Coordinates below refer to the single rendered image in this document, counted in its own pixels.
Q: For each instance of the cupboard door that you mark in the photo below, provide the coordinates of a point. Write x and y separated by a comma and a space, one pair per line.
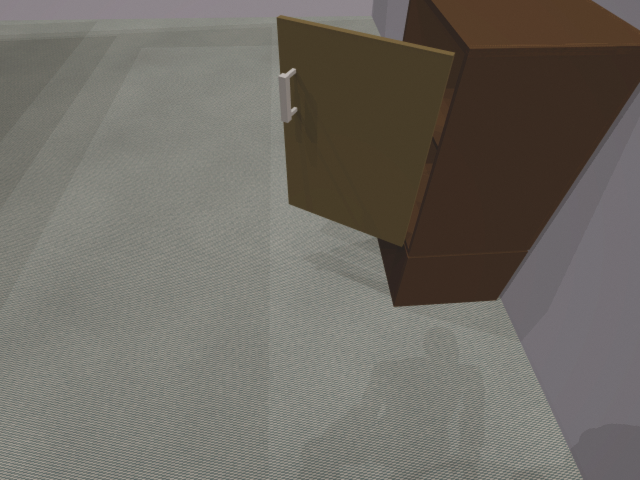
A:
367, 107

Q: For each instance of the handle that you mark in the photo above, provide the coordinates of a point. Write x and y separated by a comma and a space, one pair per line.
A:
285, 96

